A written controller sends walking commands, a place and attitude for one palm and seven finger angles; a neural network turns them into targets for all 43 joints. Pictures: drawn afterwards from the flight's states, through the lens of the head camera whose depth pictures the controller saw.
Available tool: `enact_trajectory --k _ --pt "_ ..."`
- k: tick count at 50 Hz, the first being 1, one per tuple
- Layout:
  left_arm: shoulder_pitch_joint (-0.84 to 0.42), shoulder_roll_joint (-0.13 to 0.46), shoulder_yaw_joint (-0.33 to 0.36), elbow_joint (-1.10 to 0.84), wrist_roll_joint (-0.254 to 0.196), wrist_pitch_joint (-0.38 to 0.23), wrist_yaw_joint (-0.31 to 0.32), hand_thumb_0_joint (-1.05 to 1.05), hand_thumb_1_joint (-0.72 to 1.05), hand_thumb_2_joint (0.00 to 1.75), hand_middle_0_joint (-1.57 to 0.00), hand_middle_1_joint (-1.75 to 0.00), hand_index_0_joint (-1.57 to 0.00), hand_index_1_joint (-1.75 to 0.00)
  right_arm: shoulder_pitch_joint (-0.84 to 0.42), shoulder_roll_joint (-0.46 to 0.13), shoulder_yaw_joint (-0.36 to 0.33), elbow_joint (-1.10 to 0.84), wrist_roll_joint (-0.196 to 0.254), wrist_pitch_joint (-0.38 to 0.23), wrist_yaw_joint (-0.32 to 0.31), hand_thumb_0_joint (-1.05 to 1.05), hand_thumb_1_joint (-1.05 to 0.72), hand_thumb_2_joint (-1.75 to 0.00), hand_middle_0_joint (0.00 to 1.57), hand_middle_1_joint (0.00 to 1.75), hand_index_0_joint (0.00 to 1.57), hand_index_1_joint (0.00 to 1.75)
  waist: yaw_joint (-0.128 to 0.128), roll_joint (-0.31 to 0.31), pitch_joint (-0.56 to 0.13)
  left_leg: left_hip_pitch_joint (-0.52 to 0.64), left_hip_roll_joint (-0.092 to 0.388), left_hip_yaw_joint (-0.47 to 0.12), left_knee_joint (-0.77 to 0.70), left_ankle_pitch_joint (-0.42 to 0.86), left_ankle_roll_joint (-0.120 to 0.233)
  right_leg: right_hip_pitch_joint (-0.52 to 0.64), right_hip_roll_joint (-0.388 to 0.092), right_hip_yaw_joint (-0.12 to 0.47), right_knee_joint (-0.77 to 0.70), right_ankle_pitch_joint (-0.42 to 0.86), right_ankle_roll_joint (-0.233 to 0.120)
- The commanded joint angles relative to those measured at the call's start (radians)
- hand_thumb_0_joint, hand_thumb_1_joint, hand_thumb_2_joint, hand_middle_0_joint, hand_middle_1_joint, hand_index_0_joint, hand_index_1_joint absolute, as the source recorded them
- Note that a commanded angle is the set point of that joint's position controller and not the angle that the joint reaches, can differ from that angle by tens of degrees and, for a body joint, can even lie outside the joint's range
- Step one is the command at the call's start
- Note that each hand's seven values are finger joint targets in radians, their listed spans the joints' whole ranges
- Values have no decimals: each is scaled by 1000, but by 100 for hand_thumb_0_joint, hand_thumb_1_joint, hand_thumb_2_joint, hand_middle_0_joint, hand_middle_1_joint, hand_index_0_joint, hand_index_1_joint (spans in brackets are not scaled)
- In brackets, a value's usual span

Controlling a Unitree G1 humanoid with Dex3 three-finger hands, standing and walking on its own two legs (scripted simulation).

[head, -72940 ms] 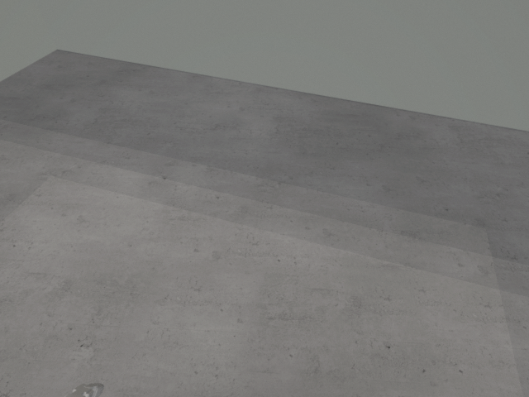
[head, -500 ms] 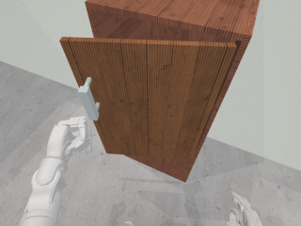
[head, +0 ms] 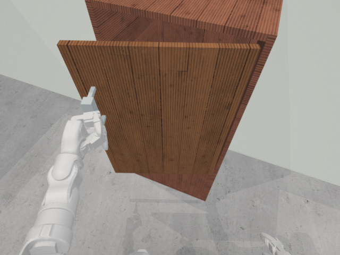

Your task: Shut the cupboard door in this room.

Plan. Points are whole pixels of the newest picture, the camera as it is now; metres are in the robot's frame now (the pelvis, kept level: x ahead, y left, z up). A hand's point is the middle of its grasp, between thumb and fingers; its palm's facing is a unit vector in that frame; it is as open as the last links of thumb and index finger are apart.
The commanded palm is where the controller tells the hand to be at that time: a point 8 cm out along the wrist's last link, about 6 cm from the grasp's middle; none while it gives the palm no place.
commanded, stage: bring the fist close to the handle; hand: left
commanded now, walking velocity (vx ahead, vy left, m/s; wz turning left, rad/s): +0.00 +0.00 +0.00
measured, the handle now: (96, 111) +0.45 +0.20 +0.07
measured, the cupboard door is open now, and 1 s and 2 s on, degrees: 21 10 0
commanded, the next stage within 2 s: push the door shut along its arc in 0.22 s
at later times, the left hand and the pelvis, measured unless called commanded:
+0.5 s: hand (100, 135) +0.37 +0.18 +0.07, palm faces -0.03 -1.00 -0.04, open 3.1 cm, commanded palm +0.36 +0.22 +0.08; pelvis -0.01 +0.00 +0.00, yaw +1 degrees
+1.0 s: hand (118, 113) +0.44 +0.14 +0.08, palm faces -0.18 -0.98 -0.04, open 3.1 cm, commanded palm +0.43 +0.20 +0.08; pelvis -0.01 +0.00 -0.01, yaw +0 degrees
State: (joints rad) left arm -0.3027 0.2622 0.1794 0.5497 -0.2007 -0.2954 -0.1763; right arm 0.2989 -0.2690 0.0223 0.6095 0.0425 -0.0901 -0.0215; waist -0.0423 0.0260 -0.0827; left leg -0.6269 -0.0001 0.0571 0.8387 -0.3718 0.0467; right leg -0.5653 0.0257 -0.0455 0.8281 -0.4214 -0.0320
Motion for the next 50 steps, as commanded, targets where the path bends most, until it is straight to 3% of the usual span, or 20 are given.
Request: enact_trajectory --k 1,2,5,11,12,17,18,19,24,25,27,29,32,36,38,39,41,43,47,50 --pt "-302 173 60 -194 -24 -69 -4 0 90 90 -130 -150 -130 -150 -28 -137 -54 -128 4 -35 -11 0 -90 -90 20 30 20 30 5 -31 -256 204 5 -80 -107 207 -14 64 -7 31 -116 287 11" --pt "-312 151 40 -198 -24 -70 -7 0 90 90 -130 -150 -130 -150 -30 -136 -54 -130 5 -35 -11 0 -90 -90 20 30 20 30 2 1 -252 216 6 -80 -109 201 -15 48 -6 28 -116 276 10" --pt "-333 148 34 -245 -24 -85 -2 0 90 90 -130 -150 -130 -150 -25 -136 -58 -128 3 -40 -13 0 -90 -90 20 30 20 30 2 21 -309 257 6 -87 -102 221 -16 52 -6 27 -109 284 8" --pt "-311 148 31 -216 -22 -84 2 0 90 90 -130 -150 -130 -150 -31 -138 -55 -120 4 -40 -12 0 -90 -90 20 30 20 30 0 -4 -272 237 7 -89 -110 199 -15 44 -4 25 -113 269 9" --pt "-311 174 59 -200 -22 -82 6 0 90 90 -130 -150 -130 -150 -28 -139 -56 -117 4 -37 -13 0 -90 -90 20 30 20 30 3 -32 -267 225 7 -90 -110 188 -14 46 -4 27 -116 260 10" --pt "-352 188 65 -181 -22 -80 -3 0 90 90 -130 -150 -130 -150 -36 -137 -51 -121 4 -31 -16 0 -90 -90 20 30 20 30 0 -11 -268 212 3 -83 -108 167 -13 55 -7 36 -123 249 10" --pt "-367 226 85 -161 -18 -80 -8 0 90 90 -130 -150 -130 -150 -28 -143 -50 -119 2 -28 -20 0 -90 -90 20 30 20 30 -1 -23 -263 198 2 -81 -101 164 -9 64 -7 43 -123 249 11" --pt "-443 207 50 -163 -15 -86 -20 0 90 90 -130 -150 -130 -150 -31 -140 -46 -113 7 -27 -22 0 -90 -90 20 30 20 30 -28 -10 -256 202 3 -83 -99 156 -8 41 -9 43 -123 245 13" --pt "-567 210 33 -78 -25 -97 -70 0 90 90 -130 -150 -130 -150 -18 -145 -45 -94 9 -33 -28 0 -90 -90 20 30 20 30 -40 31 -288 234 4 -104 -83 150 -14 -5 -6 37 -109 223 6" --pt "-588 194 18 -58 -29 -96 -82 0 90 90 -130 -150 -130 -150 -14 -146 -46 -91 9 -34 -28 0 -90 -90 20 30 20 30 -45 17 -292 231 5 -108 -81 147 -15 -10 -6 35 -108 220 6" --pt "-647 220 28 13 -29 -91 -100 0 90 90 -130 -150 -130 -150 -2 -154 -44 -77 10 -30 -31 0 -90 -90 20 30 20 30 -57 -5 -277 206 4 -112 -72 137 -13 -27 -6 36 -105 213 6" --pt "-706 209 9 29 -28 -99 -113 0 90 90 -130 -150 -130 -150 5 -154 -45 -72 10 -31 -30 0 -90 -90 20 30 20 30 -60 36 -302 231 4 -119 -65 149 -14 -49 -6 35 -97 214 3" --pt "-700 204 10 68 -30 -103 -130 0 90 90 -130 -150 -130 -150 27 -160 -51 -68 8 -28 -23 0 -90 -90 20 30 20 30 -54 37 -359 262 5 -125 -53 208 -17 -50 -3 27 -79 256 0" --pt "-731 222 25 162 -23 -95 -135 0 90 90 -130 -150 -130 -150 46 -165 -51 -62 8 -13 -16 0 -90 -90 20 30 20 30 -57 28 -318 226 8 -128 -53 189 -19 -86 -2 22 -75 231 0" --pt "-777 260 51 201 -11 -99 -128 0 90 90 -130 -150 -130 -150 62 -173 -53 -57 5 -3 -17 0 -90 -90 20 30 20 30 -63 -11 -309 195 6 -128 -50 172 -13 -82 0 25 -73 220 1" --pt "-825 234 22 192 -7 -106 -130 0 90 90 -130 -150 -130 -150 62 -169 -52 -59 6 -2 -17 0 -90 -90 20 30 20 30 -76 2 -320 201 8 -130 -49 177 -13 -95 -2 24 -67 223 3" --pt "-842 245 37 191 -6 -123 -130 0 90 90 -130 -150 -130 -150 74 -171 -59 -53 2 -2 -13 0 -90 -90 20 30 20 30 -70 47 -375 241 9 -132 -39 198 -16 -104 1 26 -60 227 0" --pt "-847 294 69 237 0 -126 -138 0 90 90 -130 -150 -130 -150 92 -181 -59 -44 -1 6 -16 0 -90 -90 20 30 20 30 -73 9 -387 214 8 -130 -27 209 -13 -86 4 29 -54 242 1" --pt "-873 295 66 247 3 -137 -165 0 90 90 -130 -150 -130 -150 106 -176 -61 -44 -1 17 -11 0 -90 -90 20 30 20 30 -74 41 -420 225 10 -124 -16 256 -14 -81 5 32 -45 288 2" --pt "-902 302 72 304 -2 -129 -177 0 90 90 -130 -150 -130 -150 117 -179 -59 -37 0 26 -11 0 -90 -90 20 30 20 30 -88 16 -380 183 9 -121 -11 228 -10 -96 8 35 -49 275 6"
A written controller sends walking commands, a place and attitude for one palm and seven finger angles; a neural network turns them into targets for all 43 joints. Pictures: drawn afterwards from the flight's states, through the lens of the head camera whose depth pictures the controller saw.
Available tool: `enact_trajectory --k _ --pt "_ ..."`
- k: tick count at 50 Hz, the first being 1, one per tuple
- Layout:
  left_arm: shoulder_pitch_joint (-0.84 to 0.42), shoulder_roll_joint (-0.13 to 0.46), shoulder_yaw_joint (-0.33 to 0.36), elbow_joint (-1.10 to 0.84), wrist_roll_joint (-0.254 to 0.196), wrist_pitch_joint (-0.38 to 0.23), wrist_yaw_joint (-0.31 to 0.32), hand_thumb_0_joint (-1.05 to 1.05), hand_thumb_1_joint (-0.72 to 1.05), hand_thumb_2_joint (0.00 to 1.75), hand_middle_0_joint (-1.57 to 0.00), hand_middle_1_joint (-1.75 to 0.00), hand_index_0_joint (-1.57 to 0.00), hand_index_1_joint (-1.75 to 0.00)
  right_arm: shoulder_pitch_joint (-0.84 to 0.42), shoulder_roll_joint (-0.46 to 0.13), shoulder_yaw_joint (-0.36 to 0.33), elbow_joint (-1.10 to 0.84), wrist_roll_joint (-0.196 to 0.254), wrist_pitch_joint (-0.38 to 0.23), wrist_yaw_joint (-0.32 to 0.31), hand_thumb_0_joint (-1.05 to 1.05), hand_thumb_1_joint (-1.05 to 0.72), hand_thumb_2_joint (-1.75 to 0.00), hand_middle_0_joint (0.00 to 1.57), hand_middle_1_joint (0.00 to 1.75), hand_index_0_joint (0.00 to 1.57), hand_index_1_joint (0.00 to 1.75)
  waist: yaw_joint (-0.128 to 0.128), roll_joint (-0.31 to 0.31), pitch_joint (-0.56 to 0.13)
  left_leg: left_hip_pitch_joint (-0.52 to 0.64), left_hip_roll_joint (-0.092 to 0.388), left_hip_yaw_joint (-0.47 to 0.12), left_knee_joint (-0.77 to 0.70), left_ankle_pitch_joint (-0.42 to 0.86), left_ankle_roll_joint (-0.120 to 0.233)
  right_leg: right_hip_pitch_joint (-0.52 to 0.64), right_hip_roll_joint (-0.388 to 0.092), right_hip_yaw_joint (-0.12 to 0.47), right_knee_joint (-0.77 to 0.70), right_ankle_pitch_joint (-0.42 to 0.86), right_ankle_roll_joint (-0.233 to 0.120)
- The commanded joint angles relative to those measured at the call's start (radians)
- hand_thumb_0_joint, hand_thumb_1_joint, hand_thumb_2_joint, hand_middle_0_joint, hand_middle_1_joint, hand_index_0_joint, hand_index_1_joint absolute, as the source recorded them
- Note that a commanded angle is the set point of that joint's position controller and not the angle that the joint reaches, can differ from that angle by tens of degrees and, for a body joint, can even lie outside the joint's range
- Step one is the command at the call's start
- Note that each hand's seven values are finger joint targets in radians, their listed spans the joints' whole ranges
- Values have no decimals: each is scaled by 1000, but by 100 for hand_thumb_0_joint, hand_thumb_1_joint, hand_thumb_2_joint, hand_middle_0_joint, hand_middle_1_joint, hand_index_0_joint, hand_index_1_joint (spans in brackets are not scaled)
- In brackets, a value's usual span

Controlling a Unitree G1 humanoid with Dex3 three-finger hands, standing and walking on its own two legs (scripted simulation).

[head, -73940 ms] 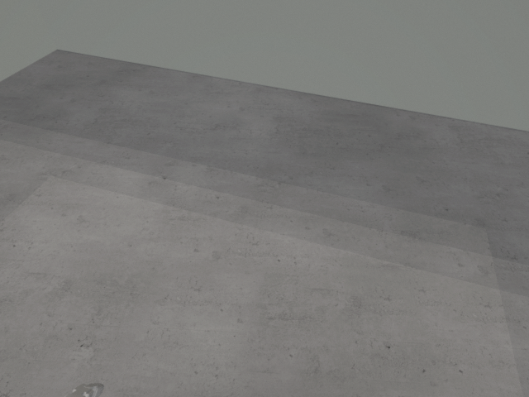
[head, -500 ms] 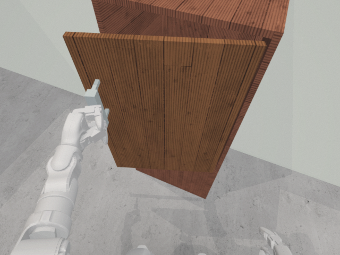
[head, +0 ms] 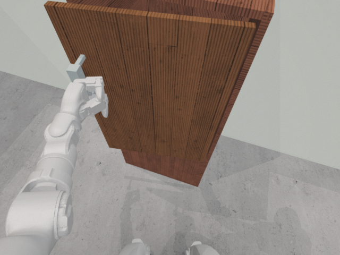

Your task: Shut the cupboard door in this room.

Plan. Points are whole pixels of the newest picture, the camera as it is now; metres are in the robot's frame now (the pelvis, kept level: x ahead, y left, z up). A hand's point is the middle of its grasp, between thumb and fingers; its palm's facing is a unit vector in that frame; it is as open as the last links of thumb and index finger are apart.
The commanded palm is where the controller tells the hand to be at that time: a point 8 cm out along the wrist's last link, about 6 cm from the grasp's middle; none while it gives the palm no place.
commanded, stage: push the door shut along its arc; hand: left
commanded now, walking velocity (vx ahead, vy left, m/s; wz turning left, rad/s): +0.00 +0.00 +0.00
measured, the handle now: (85, 81) +0.53 +0.20 +0.09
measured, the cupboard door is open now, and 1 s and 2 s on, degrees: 10 0 0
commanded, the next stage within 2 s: pull the fist back off the door in 1.20 s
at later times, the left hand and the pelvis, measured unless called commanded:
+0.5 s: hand (111, 86) +0.50 +0.13 +0.09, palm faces -0.29 -0.96 -0.02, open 3.1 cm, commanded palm +0.51 +0.18 +0.09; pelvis +0.00 +0.00 -0.02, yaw +0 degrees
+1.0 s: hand (124, 75) +0.54 +0.10 +0.09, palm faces -0.39 -0.92 -0.02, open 2.9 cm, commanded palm +0.56 +0.13 +0.09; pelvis +0.00 +0.00 -0.03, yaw -1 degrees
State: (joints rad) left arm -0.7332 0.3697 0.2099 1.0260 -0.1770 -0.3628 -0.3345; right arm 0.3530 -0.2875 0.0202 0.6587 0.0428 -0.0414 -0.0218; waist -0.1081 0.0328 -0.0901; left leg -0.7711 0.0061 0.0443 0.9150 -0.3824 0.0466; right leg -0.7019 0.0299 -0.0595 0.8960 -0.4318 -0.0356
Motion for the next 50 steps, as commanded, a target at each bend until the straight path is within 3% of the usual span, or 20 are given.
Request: enact_trajectory --k 1,2,3,4,8,10,11,16,18,20,21,25,27,29,32,34,38,42,47,50 --pt "-483 222 60 -145 -23 -55 -21 0 90 90 -130 -150 -130 -150 69 -166 -56 -83 0 -19 -11 0 -90 -90 20 30 20 30 -27 -2 -352 303 3 -109 -89 216 -9 36 5 50 -120 268 9" --pt "-500 235 69 -140 -24 -53 -23 0 90 90 -130 -150 -130 -150 73 -167 -57 -84 0 -17 -11 0 -90 -90 20 30 20 30 -33 -27 -357 282 1 -102 -87 200 -4 51 4 57 -124 266 13" --pt "-509 273 99 -141 -23 -58 -25 0 90 90 -130 -150 -130 -150 80 -172 -56 -87 -2 -15 -14 0 -90 -90 20 30 20 30 -22 -17 -382 273 -2 -101 -79 211 -3 72 5 61 -116 276 9" --pt "-538 261 79 -152 -19 -62 -32 0 90 90 -130 -150 -130 -150 74 -168 -54 -87 -1 -15 -14 0 -90 -90 20 30 20 30 -32 30 -395 292 -1 -103 -76 222 -5 53 2 63 -110 285 9" --pt "-592 282 85 -110 -10 -65 -48 0 90 90 -130 -150 -130 -150 96 -172 -55 -77 -3 -11 -14 0 -90 -90 20 30 20 30 -49 33 -397 276 0 -106 -53 217 0 23 7 66 -104 272 9" --pt "-631 243 42 -92 -10 -61 -64 0 90 90 -130 -150 -130 -150 95 -170 -54 -70 -2 -13 -13 0 -90 -90 20 30 20 30 -69 47 -396 287 4 -111 -44 207 -2 -16 8 65 -103 258 12" --pt "-636 283 75 -88 -13 -59 -67 0 90 90 -130 -150 -130 -150 103 -177 -56 -65 -2 -13 -14 0 -90 -90 20 30 20 30 -66 36 -403 273 5 -110 -38 203 -1 -4 7 71 -105 257 13" --pt "-707 301 62 -33 -6 -36 -93 0 90 90 -130 -150 -130 -150 114 -183 -51 -55 1 -13 -16 0 -90 -90 20 30 20 30 -93 43 -406 232 6 -113 -13 195 4 -35 9 75 -93 248 13" --pt "-742 309 66 -49 -2 -37 -98 0 90 90 -130 -150 -130 -150 124 -183 -51 -56 -5 -17 -16 0 -90 -90 20 30 20 30 -90 67 -454 248 2 -119 4 228 5 -38 12 70 -72 266 9" --pt "-754 305 57 -4 1 -19 -105 0 90 90 -130 -150 -130 -150 128 -186 -50 -48 -4 -16 -15 0 -90 -90 20 30 20 30 -108 52 -437 236 8 -122 12 216 5 -65 14 69 -77 253 13" --pt "-776 349 87 1 5 -16 -106 0 90 90 -130 -150 -130 -150 139 -192 -50 -44 -5 -17 -17 0 -90 -90 20 30 20 30 -108 46 -441 218 11 -122 17 211 7 -60 14 73 -74 248 14" --pt "-804 323 57 12 13 -4 -122 0 90 90 -130 -150 -130 -150 146 -191 -50 -43 -10 -23 -14 0 -90 -90 20 30 20 30 -110 103 -475 256 10 -133 35 245 2 -106 18 61 -56 251 7" --pt "-818 355 80 23 18 6 -125 0 90 90 -130 -150 -130 -150 159 -196 -51 -42 -12 -22 -14 0 -90 -90 20 30 20 30 -114 81 -479 242 13 -134 39 246 4 -105 20 59 -53 252 8" --pt "-863 324 57 11 18 8 -130 0 90 90 -130 -150 -130 -150 160 -194 -53 -38 -14 -26 -13 0 -90 -90 20 30 20 30 -125 112 -498 274 14 -139 49 272 3 -144 22 53 -43 260 8" --pt "-885 365 79 44 33 23 -124 0 90 90 -130 -150 -130 -150 180 -199 -50 -33 -18 -22 -14 0 -90 -90 20 30 20 30 -133 87 -475 247 19 -146 53 253 3 -155 25 46 -40 235 7" --pt "-918 330 52 18 37 16 -123 0 90 90 -130 -150 -130 -150 181 -196 -53 -34 -21 -26 -13 0 -90 -90 20 30 20 30 -138 136 -511 300 20 -154 61 294 0 -200 26 40 -28 244 4" --pt "-953 324 52 51 43 32 -117 0 90 90 -130 -150 -130 -150 207 -199 -53 -20 -29 -25 -12 0 -90 -90 20 30 20 30 -157 109 -508 305 21 -162 67 321 4 -221 33 29 -23 247 4" --pt "-935 416 123 62 61 45 -115 0 90 90 -130 -150 -130 -150 220 -202 -52 -29 -35 -20 -11 0 -90 -90 20 30 20 30 -138 96 -549 261 16 -144 80 331 5 -154 34 41 -21 288 5" --pt "-1009 312 30 47 56 47 -138 0 90 90 -130 -150 -130 -150 223 -197 -58 -9 -34 -21 -13 0 -90 -90 20 30 20 30 -174 122 -519 314 21 -155 82 326 5 -231 38 29 -30 258 6" --pt "-1044 262 -7 25 44 50 -150 0 90 90 -130 -150 -130 -150 226 -198 -61 8 -37 -30 -17 0 -90 -90 20 30 20 30 -182 157 -543 391 25 -173 81 369 2 -284 40 17 -28 249 2"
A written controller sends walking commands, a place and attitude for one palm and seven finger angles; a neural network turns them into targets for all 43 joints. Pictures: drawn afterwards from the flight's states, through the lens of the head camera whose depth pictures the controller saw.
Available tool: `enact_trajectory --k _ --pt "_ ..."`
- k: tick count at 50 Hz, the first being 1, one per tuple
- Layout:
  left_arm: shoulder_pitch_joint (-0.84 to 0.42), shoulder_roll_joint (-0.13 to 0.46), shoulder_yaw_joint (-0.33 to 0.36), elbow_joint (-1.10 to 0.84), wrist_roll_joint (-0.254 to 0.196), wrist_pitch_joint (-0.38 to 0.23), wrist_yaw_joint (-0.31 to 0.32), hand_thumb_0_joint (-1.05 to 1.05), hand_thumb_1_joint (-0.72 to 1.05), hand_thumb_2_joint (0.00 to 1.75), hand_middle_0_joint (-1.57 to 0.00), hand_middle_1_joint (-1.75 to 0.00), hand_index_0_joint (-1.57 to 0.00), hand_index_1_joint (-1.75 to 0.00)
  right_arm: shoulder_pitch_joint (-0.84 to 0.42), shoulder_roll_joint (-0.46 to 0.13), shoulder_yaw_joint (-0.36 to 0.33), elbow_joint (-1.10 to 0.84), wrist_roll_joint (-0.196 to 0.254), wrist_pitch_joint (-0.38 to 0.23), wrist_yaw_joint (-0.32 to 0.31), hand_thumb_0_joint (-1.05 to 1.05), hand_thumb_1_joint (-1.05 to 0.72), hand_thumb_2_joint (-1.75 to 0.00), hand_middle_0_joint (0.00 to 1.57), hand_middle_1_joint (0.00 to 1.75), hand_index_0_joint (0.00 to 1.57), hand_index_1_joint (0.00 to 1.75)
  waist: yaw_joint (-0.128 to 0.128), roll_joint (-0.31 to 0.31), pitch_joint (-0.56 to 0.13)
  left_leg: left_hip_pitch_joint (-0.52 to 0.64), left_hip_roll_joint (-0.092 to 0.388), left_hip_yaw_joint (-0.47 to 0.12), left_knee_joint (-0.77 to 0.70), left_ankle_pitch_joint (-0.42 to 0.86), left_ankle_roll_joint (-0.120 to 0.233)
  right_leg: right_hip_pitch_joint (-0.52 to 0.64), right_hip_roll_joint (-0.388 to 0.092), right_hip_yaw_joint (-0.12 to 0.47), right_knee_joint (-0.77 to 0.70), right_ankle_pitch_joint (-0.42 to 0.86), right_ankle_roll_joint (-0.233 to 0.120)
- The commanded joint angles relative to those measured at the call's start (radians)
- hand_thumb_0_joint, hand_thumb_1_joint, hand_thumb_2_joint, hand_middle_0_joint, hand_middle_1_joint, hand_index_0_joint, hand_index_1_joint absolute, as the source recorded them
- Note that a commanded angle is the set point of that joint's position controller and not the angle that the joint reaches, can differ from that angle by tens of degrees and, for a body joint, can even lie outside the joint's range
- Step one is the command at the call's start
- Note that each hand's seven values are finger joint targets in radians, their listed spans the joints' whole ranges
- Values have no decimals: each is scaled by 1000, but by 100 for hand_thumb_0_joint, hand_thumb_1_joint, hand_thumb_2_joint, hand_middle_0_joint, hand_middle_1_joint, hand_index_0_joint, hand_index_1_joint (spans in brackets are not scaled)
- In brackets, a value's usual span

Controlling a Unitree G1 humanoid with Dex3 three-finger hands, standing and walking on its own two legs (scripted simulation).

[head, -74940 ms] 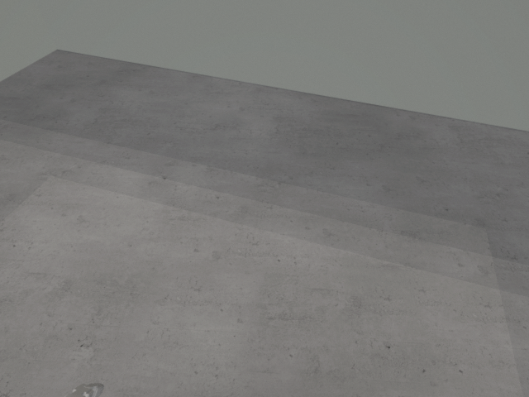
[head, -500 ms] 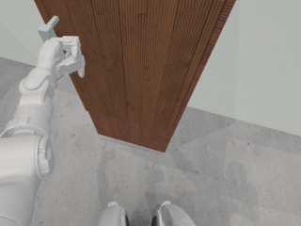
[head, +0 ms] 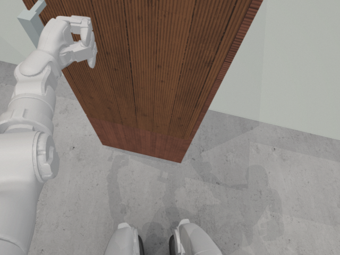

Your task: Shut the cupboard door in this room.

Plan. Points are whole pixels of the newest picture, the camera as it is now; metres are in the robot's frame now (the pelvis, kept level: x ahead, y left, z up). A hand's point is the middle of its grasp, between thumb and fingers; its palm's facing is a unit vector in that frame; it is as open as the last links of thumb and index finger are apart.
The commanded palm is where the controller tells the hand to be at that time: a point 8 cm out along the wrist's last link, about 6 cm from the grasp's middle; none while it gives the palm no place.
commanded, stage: push the door shut along its arc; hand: left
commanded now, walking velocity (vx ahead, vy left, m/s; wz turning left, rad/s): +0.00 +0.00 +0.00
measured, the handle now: (47, 35) +0.59 +0.19 +0.11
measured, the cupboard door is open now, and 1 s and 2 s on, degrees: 0 0 0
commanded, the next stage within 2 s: pull the fist back off the door in 0.20 s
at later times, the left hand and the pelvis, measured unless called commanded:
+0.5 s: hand (96, 48) +0.54 +0.09 +0.12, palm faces +0.05 -1.00 +0.04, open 2.9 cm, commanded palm +0.55 +0.10 +0.12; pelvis -0.02 +0.00 -0.01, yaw +3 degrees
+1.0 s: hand (114, 58) +0.52 +0.06 +0.11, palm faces +0.03 -1.00 -0.01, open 3.2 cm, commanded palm +0.47 +0.11 +0.12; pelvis +0.00 -0.01 +0.01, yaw +0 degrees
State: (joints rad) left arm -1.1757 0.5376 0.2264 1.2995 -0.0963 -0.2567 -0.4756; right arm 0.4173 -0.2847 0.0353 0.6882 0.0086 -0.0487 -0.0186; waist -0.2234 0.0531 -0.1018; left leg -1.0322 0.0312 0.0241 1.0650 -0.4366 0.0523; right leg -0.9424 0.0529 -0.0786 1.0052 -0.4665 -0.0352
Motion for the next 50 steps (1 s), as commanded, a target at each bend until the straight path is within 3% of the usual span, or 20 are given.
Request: enact_trajectory --k 1,4,7,15,16,19,21,23,25,27,35,37,38,39,41,42,44,46,48,50 --pt "-621 84 -32 -259 -43 -54 -13 0 90 90 -130 -150 -130 -150 160 -202 -77 -16 -3 -27 -21 0 -90 -90 20 30 20 30 -69 135 -521 651 0 -152 -69 410 -3 -53 17 36 -140 272 2" --pt "-659 44 -59 -270 -55 -51 -20 0 90 90 -130 -150 -130 -150 157 -201 -77 3 -5 -38 -26 0 -90 -90 20 30 20 30 -77 151 -532 692 -1 -160 -70 435 -2 -82 17 29 -138 266 1" --pt "-678 27 -70 -210 -56 -28 -13 0 90 90 -130 -150 -130 -150 151 -202 -69 23 -9 -46 -32 0 -90 -90 20 30 20 30 -94 110 -472 633 -3 -157 -67 368 3 -96 17 22 -143 229 2" --pt "-758 -60 -131 -220 -55 -31 -4 0 90 90 -130 -150 -130 -150 131 -204 -70 58 -12 -81 -41 0 -90 -90 20 30 20 30 -116 156 -498 671 2 -174 -45 351 2 -188 12 9 -111 185 -2" --pt "-802 -15 62 -212 -113 -5 202 0 90 90 -130 -150 -130 -150 180 -166 -65 30 -14 -86 -27 0 -90 -90 20 30 20 30 -94 177 -486 587 22 -190 -68 285 -18 -158 -3 29 -121 178 3" --pt "-765 -132 32 -196 -39 -8 471 0 90 90 -130 -150 -130 -150 205 -160 -78 22 -45 -85 24 0 -90 -90 20 30 20 30 -111 114 -491 549 23 -219 -89 220 -27 -165 -5 20 -102 158 22" --pt "-789 -158 46 -209 10 -47 619 0 90 90 -130 -150 -130 -150 211 -159 -84 23 -72 -78 53 0 -90 -90 20 30 20 30 -111 110 -480 514 18 -220 -92 159 -34 -176 -8 17 -96 134 25" --pt "-820 -149 10 -232 99 -108 697 0 90 90 -130 -150 -130 -150 221 -163 -90 25 -92 -74 79 0 -90 -90 20 30 20 30 -126 125 -501 518 10 -215 -84 146 -31 -178 -10 19 -91 122 24" --pt "-839 -146 -59 -235 180 -159 698 0 90 90 -130 -150 -130 -150 220 -166 -95 24 -98 -64 98 0 -90 -90 20 30 20 30 -136 180 -514 546 9 -213 -84 123 -33 -195 -14 28 -91 108 17" --pt "-818 -144 -97 -201 210 -174 674 0 90 90 -130 -150 -130 -150 213 -170 -96 19 -92 -53 107 0 -90 -90 20 30 20 30 -135 199 -504 552 6 -211 -96 81 -33 -191 -13 32 -101 92 9" --pt "-639 -66 7 -126 79 -133 580 0 90 90 -130 -150 -130 -150 200 -176 -76 -30 -61 -39 84 0 -90 -90 20 30 20 30 -80 64 -457 421 -15 -157 -149 16 -19 -10 -4 48 -163 58 13" --pt "-589 -69 13 -155 77 -154 575 0 90 90 -130 -150 -130 -150 200 -172 -79 -35 -59 -38 86 0 -90 -90 20 30 20 30 -69 35 -448 403 -17 -139 -148 26 -15 22 -3 54 -177 60 17" --pt "-564 -55 27 -178 75 -174 573 0 90 90 -130 -150 -130 -150 205 -170 -80 -37 -60 -36 85 0 -90 -90 20 30 20 30 -54 59 -459 421 -16 -133 -152 55 -16 39 -3 56 -176 78 14" --pt "-533 -98 -4 -208 72 -186 568 0 90 90 -130 -150 -130 -150 200 -162 -81 -44 -58 -35 90 0 -90 -90 20 30 20 30 -45 64 -469 435 -18 -126 -154 82 -17 54 0 55 -178 97 13" --pt "-439 -64 34 -210 70 -195 565 0 90 90 -130 -150 -130 -150 204 -164 -88 -47 -54 -24 90 0 -90 -90 20 30 20 30 -19 24 -464 420 -18 -110 -160 110 -16 110 1 60 -188 119 15" --pt "-412 -88 22 -220 67 -194 562 0 90 90 -130 -150 -130 -150 201 -160 -89 -53 -52 -17 91 0 -90 -90 20 30 20 30 -16 10 -456 410 -21 -99 -165 114 -14 133 2 63 -198 128 17" --pt "-375 -69 51 -275 63 -203 566 0 90 90 -130 -150 -130 -150 202 -157 -95 -59 -49 -6 89 0 -90 -90 20 30 20 30 9 31 -489 446 -23 -85 -169 176 -15 177 2 66 -199 190 17" --pt "-277 -51 81 -319 57 -208 568 0 90 90 -130 -150 -130 -150 193 -151 -100 -77 -44 7 87 0 -90 -90 20 30 20 30 43 3 -509 446 -29 -65 -179 230 -15 261 4 74 -202 269 17" --pt "-217 -48 88 -367 60 -218 571 0 90 90 -130 -150 -130 -150 186 -143 -102 -87 -41 19 84 0 -90 -90 20 30 20 30 59 -3 -501 450 -33 -47 -184 272 -13 317 2 80 -203 344 20" --pt "-183 -93 56 -421 59 -228 570 0 90 90 -130 -150 -130 -150 169 -131 -102 -96 -37 27 84 0 -90 -90 20 30 20 30 62 -14 -478 461 -35 -36 -192 295 -12 340 1 81 -212 393 25"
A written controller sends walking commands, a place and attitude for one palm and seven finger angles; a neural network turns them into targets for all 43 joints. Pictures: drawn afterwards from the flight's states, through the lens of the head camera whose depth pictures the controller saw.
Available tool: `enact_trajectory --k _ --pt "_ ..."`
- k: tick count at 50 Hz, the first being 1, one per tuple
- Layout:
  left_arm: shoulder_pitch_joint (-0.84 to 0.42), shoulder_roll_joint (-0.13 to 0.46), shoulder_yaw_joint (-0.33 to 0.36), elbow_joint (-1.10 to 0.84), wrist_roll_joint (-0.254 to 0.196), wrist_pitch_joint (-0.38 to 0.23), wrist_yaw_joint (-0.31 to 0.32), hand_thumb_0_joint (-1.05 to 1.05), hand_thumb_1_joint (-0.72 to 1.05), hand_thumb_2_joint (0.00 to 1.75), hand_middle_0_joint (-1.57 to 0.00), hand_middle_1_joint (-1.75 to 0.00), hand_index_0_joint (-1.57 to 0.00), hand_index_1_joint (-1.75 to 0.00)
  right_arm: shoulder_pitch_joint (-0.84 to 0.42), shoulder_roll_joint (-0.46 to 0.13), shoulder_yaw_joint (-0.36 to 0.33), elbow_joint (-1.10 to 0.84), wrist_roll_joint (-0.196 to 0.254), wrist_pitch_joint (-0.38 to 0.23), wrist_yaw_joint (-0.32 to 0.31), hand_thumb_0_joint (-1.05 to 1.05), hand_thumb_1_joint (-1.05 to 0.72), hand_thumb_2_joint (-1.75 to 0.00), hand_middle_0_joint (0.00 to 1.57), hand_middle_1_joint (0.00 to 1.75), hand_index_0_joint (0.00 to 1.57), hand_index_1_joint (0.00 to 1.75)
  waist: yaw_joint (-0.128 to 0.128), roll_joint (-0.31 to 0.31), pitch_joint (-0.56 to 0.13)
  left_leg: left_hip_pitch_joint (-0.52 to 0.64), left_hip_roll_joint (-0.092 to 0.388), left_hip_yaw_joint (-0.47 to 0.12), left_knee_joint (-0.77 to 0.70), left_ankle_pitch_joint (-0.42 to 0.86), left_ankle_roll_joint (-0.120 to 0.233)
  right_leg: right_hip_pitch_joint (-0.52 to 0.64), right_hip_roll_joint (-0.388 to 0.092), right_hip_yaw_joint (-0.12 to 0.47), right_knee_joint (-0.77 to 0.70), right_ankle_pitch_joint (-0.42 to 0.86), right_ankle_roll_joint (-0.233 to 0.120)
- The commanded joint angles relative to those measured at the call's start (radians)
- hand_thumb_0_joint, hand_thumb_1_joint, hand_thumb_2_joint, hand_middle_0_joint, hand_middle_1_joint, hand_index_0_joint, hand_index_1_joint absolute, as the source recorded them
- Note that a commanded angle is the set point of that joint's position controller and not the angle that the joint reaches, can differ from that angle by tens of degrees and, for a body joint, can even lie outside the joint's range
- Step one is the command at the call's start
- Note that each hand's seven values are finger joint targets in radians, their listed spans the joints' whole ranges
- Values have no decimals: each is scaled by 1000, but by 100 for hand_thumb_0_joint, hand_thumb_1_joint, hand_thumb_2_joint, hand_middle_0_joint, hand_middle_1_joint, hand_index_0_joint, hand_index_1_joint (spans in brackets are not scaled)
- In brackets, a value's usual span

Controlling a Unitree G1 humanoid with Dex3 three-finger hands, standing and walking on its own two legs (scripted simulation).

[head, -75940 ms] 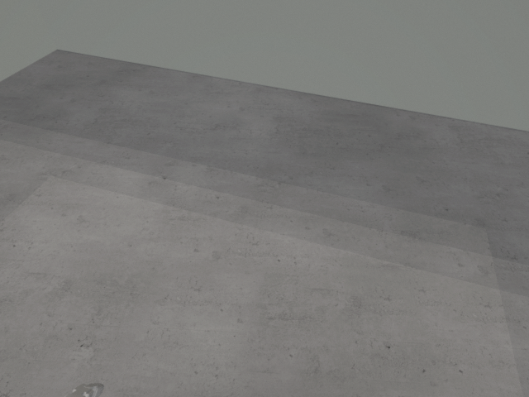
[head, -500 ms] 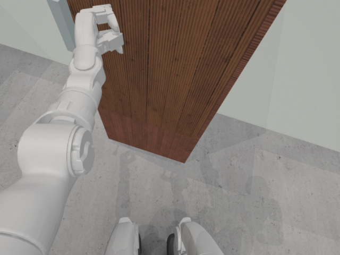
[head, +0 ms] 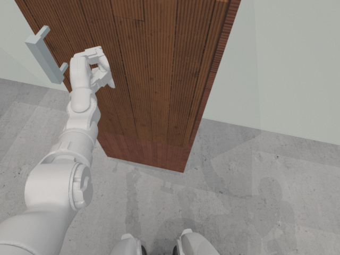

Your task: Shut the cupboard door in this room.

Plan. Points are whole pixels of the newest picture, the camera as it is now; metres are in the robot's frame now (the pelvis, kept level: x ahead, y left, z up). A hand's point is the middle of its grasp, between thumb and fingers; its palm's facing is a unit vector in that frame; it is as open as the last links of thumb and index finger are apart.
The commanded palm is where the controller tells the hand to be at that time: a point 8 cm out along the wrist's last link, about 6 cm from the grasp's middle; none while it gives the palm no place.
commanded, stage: pull the fist back off the door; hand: left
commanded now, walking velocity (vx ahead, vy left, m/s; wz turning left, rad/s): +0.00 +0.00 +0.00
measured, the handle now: (51, 55) +0.59 +0.21 +0.10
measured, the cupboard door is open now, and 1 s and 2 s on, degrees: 0 0 0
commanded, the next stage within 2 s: draw the hand back to the body in 0.18 s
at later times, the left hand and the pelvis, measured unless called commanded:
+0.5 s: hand (91, 93) +0.44 +0.11 +0.12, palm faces +0.03 -1.00 -0.03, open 3.1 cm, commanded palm +0.39 +0.17 +0.13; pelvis +0.03 -0.01 +0.02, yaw +1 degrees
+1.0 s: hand (22, 151) +0.31 +0.19 +0.17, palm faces +0.16 -0.97 -0.21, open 3.1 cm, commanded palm +0.27 +0.24 +0.18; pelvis +0.01 +0.00 +0.06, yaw +2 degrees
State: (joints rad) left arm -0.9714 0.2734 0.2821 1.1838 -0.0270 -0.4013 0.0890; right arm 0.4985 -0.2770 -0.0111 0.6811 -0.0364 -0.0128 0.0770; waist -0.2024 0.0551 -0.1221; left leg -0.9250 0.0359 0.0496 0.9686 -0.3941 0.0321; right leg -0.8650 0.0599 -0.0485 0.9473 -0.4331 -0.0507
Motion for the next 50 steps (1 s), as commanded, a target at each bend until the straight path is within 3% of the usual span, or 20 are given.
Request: enact_trajectory --k 1,5,8,11,12,15,18,22,23,26,29,31,33,38,39,40,41,43,44,50 --pt "-363 176 6 -338 -14 -90 3 0 90 90 -130 -150 -130 -150 79 -138 -59 -93 11 -6 -13 0 -90 -90 20 30 20 30 50 -13 -466 365 -41 -57 -97 264 8 283 -7 56 -157 383 41" --pt "-186 111 -29 -457 -46 -92 -19 0 90 90 -130 -150 -130 -150 37 -125 -66 -116 25 -1 -16 0 -90 -90 20 30 20 30 81 -22 -480 438 -47 -40 -106 362 9 349 -7 56 -160 528 44" --pt "-197 49 -98 -442 -55 -63 -40 0 90 90 -130 -150 -130 -150 21 -121 -65 -105 35 6 -24 0 -90 -90 20 30 20 30 46 -65 -369 424 -49 -37 -113 336 14 329 -13 63 -182 549 57" --pt "-207 55 -95 -447 -67 -56 -49 0 90 90 -130 -150 -130 -150 -10 -117 -64 -101 43 9 -34 0 -90 -90 20 30 20 30 53 -77 -368 434 -51 -40 -114 333 12 339 -22 68 -185 566 60" --pt "-236 4 -143 -458 -72 -58 -57 0 90 90 -130 -150 -130 -150 -25 -110 -62 -100 44 6 -34 0 -90 -90 20 30 20 30 40 -52 -360 456 -51 -43 -115 330 11 314 -22 64 -186 551 58" --pt "-226 -13 -156 -470 -77 -79 -59 0 90 90 -130 -150 -130 -150 -44 -106 -64 -91 44 -3 -36 0 -90 -90 20 30 20 30 54 -21 -394 515 -48 -56 -99 372 5 283 -22 55 -168 547 50" --pt "-15 60 -86 -553 -86 -64 -66 0 90 90 -130 -150 -130 -150 -75 -118 -61 -138 50 2 -34 0 -90 -90 20 30 20 30 130 -22 -468 555 -52 -52 -124 452 4 381 -21 50 -161 612 40" --pt "99 56 -104 -662 -101 7 -90 0 90 90 -130 -150 -130 -150 -138 -105 -47 -188 72 23 -42 0 -90 -90 20 30 20 30 140 -107 -364 502 -55 -31 -176 385 13 467 -32 60 -212 649 58" --pt "138 71 -91 -708 -108 19 -95 0 90 90 -130 -150 -130 -150 -149 -107 -46 -203 73 25 -48 0 -90 -90 20 30 20 30 156 -94 -371 514 -58 -27 -187 396 15 496 -33 61 -214 660 57" --pt "203 54 -113 -849 -132 45 -114 0 90 90 -130 -150 -130 -150 -201 -95 -37 -229 86 21 -59 0 -90 -90 20 30 20 30 161 -103 -337 549 -57 -25 -220 366 16 529 -39 60 -250 653 61" --pt "279 45 -135 -933 -156 71 -138 0 90 90 -130 -150 -130 -150 -242 -92 -28 -237 95 9 -74 0 -90 -90 20 30 20 30 162 -78 -278 583 -55 -27 -251 319 19 517 -40 60 -293 569 61" --pt "295 45 -149 -959 -167 96 -158 0 90 90 -130 -150 -130 -150 -265 -94 -23 -235 101 3 -85 0 -90 -90 20 30 20 30 151 -105 -224 584 -53 -31 -275 266 20 504 -43 63 -329 486 62" --pt "362 64 -137 -976 -178 125 -172 0 90 90 -130 -150 -130 -150 -289 -98 -17 -242 105 -4 -96 0 -90 -90 20 30 20 30 164 -89 -190 593 -54 -34 -296 236 22 510 -45 66 -355 423 61" --pt "452 114 -91 -1092 -217 176 -206 0 90 90 -122 -141 -122 -141 -346 -96 -2 -257 112 -29 -116 0 -90 -90 20 30 20 30 191 -71 -181 633 -54 -42 -338 218 20 551 -51 66 -392 360 50" --pt "469 107 -102 -1127 -218 181 -215 0 90 90 -119 -138 -119 -138 -365 -89 3 -262 114 -35 -117 0 -90 -90 20 30 20 30 191 -44 -172 642 -53 -41 -348 220 18 553 -54 65 -396 360 48" --pt "494 105 -97 -1152 -227 188 -223 0 90 90 -116 -135 -116 -135 -371 -86 5 -265 115 -44 -118 0 -90 -90 20 30 20 30 197 -57 -169 650 -54 -45 -356 218 17 561 -53 61 -401 355 48" --pt "536 163 -142 -1216 -125 202 -145 0 90 90 -113 -132 -113 -132 -403 -62 5 -263 108 -23 -133 0 -90 -90 20 30 20 30 208 -62 -123 667 -49 -50 -405 204 10 576 -87 112 -466 335 56" --pt "610 123 -163 -1240 -106 240 -86 0 90 90 -108 -126 -108 -126 -413 -64 9 -260 104 -10 -147 0 -90 -90 20 30 20 30 203 -78 -63 691 -42 -56 -452 185 12 587 -79 90 -507 267 52" --pt "633 141 -143 -1254 -96 252 -66 0 90 90 -105 -123 -105 -123 -421 -63 12 -259 103 -6 -153 0 -90 -90 20 30 20 30 201 -81 -42 705 -40 -56 -467 183 14 592 -79 89 -522 259 52" --pt "754 155 -123 -1399 -67 281 -18 0 90 90 -89 -105 -89 -105 -448 -57 28 -254 92 -8 -163 0 -90 -90 20 30 20 30 212 1 -24 824 -29 -72 -568 218 7 663 -62 49 -574 255 32"
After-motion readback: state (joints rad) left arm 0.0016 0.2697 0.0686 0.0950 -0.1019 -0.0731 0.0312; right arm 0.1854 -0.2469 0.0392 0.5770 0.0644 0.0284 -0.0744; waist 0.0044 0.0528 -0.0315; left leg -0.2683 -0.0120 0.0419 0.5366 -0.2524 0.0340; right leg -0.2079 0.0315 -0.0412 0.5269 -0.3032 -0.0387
